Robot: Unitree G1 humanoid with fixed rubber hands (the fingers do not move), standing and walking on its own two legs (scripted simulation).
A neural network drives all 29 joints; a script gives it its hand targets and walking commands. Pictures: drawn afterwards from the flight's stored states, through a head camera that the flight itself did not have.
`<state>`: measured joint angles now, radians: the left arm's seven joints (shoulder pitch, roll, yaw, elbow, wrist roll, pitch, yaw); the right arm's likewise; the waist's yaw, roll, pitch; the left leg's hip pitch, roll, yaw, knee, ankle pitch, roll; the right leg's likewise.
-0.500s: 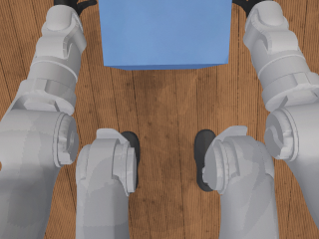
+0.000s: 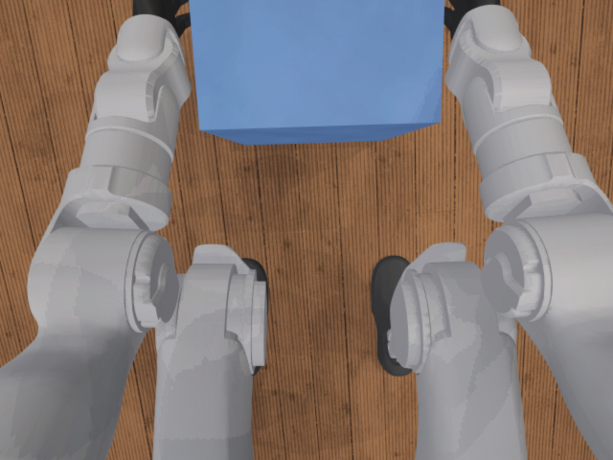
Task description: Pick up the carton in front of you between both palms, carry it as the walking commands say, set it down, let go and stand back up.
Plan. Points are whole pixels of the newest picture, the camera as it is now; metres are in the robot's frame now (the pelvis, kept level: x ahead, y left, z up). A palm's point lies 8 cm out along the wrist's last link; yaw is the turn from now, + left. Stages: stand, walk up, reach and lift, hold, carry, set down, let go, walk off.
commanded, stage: reach and lift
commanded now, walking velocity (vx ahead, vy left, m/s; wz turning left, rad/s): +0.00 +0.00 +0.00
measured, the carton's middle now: (313, 47) +0.53 +0.01 -0.23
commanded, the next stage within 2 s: none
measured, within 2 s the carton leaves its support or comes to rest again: neither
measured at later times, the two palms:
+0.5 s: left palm out of the picture +0.49 +0.16 +0.05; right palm out of the picture +0.50 -0.14 +0.05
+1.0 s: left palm out of the picture +0.45 +0.16 +0.20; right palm out of the picture +0.46 -0.14 +0.20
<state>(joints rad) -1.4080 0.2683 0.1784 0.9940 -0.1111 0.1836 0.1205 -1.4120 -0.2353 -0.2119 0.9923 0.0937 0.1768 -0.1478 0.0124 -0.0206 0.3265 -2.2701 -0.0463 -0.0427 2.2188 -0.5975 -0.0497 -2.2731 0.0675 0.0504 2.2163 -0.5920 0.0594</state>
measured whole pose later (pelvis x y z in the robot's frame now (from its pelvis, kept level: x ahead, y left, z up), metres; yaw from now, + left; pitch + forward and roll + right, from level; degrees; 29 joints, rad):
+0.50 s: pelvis -0.01 +0.00 +0.11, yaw +1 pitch +43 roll +0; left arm -1.15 0.04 0.51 0.78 0.24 0.36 0.03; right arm -1.14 -0.01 -0.53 0.77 -0.25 0.35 -0.05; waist 0.01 -0.01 -0.13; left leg -2.08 -0.10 -0.09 1.81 -0.48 -0.07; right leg -2.08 0.12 0.09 1.81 -0.48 0.07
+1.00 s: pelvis +0.03 +0.00 +0.24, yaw +1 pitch +35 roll +0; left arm -0.76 -0.06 0.42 0.64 0.20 0.36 0.03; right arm -0.75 0.08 -0.43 0.63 -0.20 0.35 -0.05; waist 0.01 -0.01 -0.24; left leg -1.54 -0.09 -0.11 1.41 -0.48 -0.05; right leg -1.54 0.10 0.11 1.41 -0.49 0.05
